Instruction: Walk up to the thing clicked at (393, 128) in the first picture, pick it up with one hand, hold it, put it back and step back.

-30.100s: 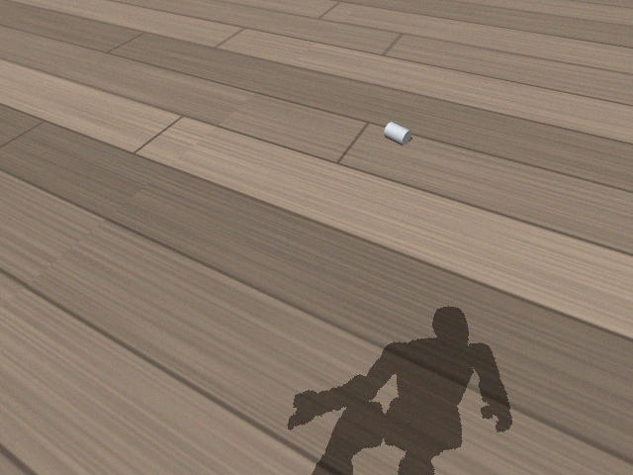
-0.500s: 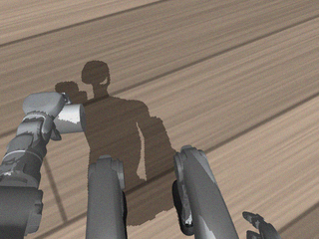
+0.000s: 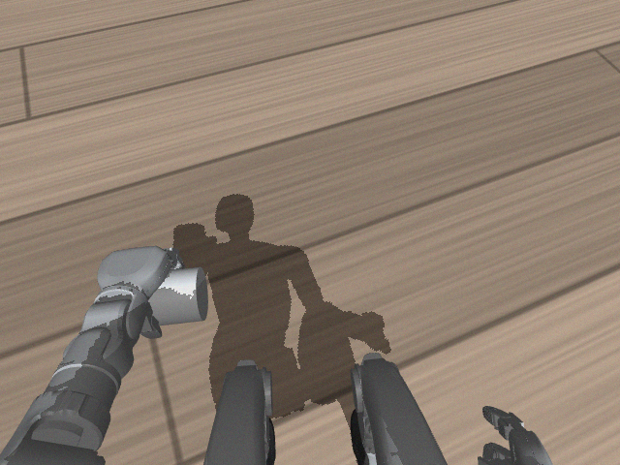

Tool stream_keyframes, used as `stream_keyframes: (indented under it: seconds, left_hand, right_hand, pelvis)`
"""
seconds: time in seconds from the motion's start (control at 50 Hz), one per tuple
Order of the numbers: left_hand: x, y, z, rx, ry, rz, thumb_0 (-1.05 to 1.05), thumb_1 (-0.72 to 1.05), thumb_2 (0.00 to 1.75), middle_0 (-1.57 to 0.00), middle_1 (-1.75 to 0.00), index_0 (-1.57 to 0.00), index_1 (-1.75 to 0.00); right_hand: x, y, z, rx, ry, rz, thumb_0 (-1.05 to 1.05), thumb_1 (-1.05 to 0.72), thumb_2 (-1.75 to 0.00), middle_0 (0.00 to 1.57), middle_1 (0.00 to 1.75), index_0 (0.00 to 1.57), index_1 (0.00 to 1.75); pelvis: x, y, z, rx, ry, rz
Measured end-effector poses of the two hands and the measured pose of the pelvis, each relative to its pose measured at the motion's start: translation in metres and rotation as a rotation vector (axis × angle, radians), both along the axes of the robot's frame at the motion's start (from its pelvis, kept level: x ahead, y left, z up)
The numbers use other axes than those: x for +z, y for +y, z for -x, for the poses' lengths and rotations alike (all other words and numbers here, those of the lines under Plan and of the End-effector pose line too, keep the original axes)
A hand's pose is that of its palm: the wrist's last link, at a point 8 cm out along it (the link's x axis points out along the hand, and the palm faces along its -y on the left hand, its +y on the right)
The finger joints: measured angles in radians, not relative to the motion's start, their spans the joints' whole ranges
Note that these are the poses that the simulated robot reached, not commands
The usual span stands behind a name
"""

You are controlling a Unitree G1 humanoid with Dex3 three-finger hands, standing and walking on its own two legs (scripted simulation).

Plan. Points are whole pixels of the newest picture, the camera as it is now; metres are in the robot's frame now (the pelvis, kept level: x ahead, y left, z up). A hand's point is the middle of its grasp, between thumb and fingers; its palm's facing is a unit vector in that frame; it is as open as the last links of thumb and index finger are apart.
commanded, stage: lift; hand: left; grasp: from above
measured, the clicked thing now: (162, 297) +0.37 +0.23 -0.12
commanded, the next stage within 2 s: hold in 0.66 s
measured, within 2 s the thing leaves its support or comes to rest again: neither
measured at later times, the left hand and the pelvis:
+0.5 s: hand (125, 267) +0.35 +0.22 +0.03, palm faces -0.47 -0.07 -0.88, open 10.7 cm; pelvis +0.04 +0.00 +0.12, yaw +1 degrees
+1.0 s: hand (100, 236) +0.37 +0.22 +0.09, palm faces -0.47 -0.06 -0.88, open 10.7 cm; pelvis +0.06 +0.00 +0.16, yaw +0 degrees
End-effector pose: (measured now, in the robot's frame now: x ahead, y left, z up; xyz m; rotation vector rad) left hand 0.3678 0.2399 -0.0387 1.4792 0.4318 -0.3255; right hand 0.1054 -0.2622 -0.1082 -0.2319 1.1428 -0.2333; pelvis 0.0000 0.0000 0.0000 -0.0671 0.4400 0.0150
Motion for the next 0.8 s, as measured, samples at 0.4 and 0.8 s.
stream_keyframes:
  seconds: [0.4,0.8]
  left_hand:
    - [0.111,-0.018,0.01,0.002,0.014,-0.005,0.0,-0.09,0.44,-0.75,-0.37,-0.76,-0.38]
    - [0.169,-0.018,-0.001,0.011,0.006,-0.007,0.0,-0.09,0.45,-0.75,-0.34,-0.75,-0.37]
  right_hand:
    - [0.105,-0.006,-0.005,-0.023,-0.034,0.0,0.01,-0.9,-0.9,0.2,0.3,0.2,0.3]
    - [0.153,-0.004,-0.036,-0.029,-0.078,-0.022,0.01,-0.9,-0.9,0.2,0.3,0.2,0.3]
  pelvis:
    - [0.107,-0.004,-0.03,0.0,-0.178,-0.034]
    - [0.154,-0.003,-0.054,-0.005,-0.276,-0.05]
